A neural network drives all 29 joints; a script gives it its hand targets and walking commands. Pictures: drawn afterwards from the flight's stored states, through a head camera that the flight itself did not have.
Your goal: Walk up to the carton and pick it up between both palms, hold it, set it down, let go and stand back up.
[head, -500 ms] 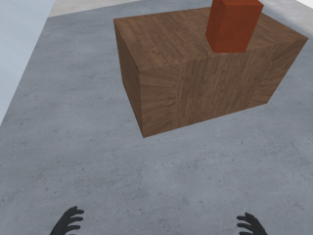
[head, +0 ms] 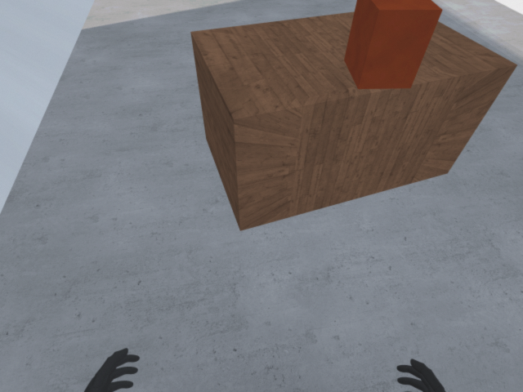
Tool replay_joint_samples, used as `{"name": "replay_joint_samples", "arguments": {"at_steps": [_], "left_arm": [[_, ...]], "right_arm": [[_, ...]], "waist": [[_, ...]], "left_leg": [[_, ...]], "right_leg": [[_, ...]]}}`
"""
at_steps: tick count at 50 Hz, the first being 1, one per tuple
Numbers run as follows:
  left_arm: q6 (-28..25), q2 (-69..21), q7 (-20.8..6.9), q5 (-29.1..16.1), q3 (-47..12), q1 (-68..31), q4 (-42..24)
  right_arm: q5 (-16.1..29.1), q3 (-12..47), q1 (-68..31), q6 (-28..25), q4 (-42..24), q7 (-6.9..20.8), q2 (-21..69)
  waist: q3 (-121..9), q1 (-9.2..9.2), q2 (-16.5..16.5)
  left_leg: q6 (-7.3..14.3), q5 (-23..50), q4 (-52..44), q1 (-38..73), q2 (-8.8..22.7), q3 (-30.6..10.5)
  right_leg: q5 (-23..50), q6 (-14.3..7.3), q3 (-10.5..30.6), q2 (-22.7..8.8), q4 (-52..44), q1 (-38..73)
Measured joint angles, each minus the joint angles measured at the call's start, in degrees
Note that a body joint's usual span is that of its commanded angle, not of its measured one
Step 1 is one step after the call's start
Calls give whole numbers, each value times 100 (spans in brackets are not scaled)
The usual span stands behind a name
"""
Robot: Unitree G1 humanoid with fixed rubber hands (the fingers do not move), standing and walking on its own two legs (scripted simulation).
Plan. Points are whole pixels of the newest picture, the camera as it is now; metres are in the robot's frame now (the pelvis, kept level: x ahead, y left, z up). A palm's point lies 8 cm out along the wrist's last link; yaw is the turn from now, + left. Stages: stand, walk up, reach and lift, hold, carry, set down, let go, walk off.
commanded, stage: stand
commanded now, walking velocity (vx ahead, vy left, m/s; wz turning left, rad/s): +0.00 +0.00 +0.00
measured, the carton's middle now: (386, 38) +1.23 -0.40 +0.00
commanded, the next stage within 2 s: none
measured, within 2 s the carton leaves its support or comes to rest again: neither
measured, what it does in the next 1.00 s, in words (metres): stands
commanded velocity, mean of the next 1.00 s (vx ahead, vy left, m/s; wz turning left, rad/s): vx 0.00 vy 0.00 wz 0.00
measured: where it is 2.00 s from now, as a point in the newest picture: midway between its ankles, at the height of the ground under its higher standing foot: outside the picture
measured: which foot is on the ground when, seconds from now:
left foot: down 0.00-1.00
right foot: down 0.00-1.00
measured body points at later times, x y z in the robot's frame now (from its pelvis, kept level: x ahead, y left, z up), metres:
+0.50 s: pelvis +0.00 +0.00 +0.00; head +0.01 +0.00 +0.45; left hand +0.12 +0.26 -0.10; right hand +0.13 -0.26 -0.10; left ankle +0.02 +0.12 -0.73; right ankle +0.02 -0.12 -0.73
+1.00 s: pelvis +0.00 -0.01 +0.00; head +0.00 -0.01 +0.45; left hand +0.12 +0.26 -0.10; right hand +0.12 -0.27 -0.10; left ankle +0.02 +0.12 -0.73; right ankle +0.02 -0.12 -0.73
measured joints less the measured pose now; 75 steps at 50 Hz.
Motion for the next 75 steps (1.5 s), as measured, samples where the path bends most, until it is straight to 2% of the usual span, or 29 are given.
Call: {"name": "replay_joint_samples", "arguments": {"at_steps": [75], "left_arm": [[23, 73, 32, -22, -67, 181, 239]], "right_arm": [[6, 26, 75, 14, 416, -33, -49]], "waist": [[-30, -12, -6]], "left_leg": [[-52, 52, -169, 131, 10, -96]], "right_leg": [[11, -42, -93, 10, -153, 155]]}}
